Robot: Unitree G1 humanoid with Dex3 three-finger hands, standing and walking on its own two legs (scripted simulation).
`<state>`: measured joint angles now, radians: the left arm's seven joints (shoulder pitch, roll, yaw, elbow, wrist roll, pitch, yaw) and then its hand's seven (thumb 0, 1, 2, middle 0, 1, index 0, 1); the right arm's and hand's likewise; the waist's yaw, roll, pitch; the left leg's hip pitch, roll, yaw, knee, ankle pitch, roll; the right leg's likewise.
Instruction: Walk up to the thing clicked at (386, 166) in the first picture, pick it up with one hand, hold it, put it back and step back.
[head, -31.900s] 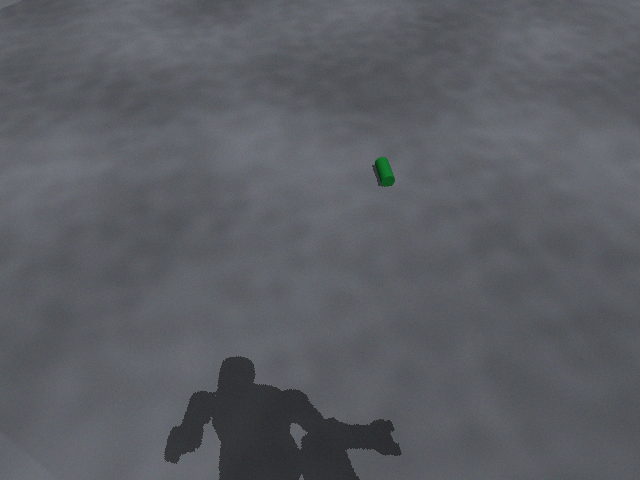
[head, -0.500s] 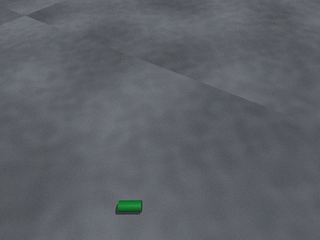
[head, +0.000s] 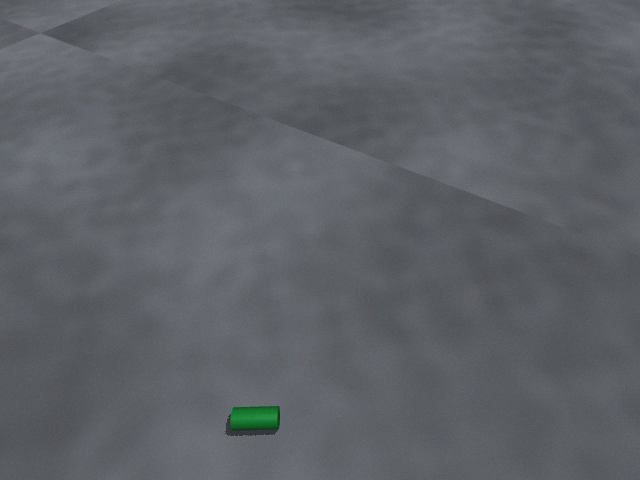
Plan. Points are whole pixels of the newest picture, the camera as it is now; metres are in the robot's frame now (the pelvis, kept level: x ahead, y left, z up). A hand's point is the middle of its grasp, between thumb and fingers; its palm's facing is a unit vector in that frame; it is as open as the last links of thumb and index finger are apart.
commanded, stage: stand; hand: left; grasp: from above
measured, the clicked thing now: (255, 418) +0.40 +0.23 -0.75
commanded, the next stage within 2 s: step back in 0.82 s
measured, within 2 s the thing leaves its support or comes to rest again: neither
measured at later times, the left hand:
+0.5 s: hand out of the picture +0.08 +0.24 -0.15, palm faces +0.01 -0.94 -0.34, open 7.4 cm
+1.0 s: hand out of the picture +0.08 +0.27 -0.16, palm faces -0.01 -0.93 -0.37, open 7.4 cm
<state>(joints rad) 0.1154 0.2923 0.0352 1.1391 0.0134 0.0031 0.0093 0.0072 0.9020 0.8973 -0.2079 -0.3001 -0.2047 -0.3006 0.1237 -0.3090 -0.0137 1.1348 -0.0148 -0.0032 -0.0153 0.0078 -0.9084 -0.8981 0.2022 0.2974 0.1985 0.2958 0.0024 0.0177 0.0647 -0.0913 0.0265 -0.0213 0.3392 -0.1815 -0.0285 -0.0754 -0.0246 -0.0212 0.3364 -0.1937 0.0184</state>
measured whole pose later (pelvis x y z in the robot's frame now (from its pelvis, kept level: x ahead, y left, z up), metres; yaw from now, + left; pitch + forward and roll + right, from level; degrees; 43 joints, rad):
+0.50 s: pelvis +0.00 -0.01 +0.00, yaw +0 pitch -4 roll +0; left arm 0.11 0.32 0.02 1.13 0.01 0.00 0.00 0.01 0.90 0.90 -0.21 -0.30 -0.20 -0.30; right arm 0.11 -0.34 -0.01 1.14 -0.01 0.00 -0.01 0.01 -0.91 -0.90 0.20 0.30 0.20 0.30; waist 0.00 0.02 0.06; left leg -0.09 0.03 -0.02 0.32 -0.17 -0.04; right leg -0.08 -0.02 -0.02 0.34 -0.20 0.01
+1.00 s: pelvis -0.03 +0.01 -0.01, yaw -1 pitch -2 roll +0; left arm 0.08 0.36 0.06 1.01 0.01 0.03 0.00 0.01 0.90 0.90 -0.21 -0.30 -0.21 -0.30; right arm 0.09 -0.39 -0.05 1.02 0.01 0.04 0.01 0.01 -0.91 -0.90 0.20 0.30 0.20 0.30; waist -0.01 0.01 0.15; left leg -0.31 -0.02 -0.04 0.76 -0.42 0.03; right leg -0.24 -0.03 -0.01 0.49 -0.23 0.00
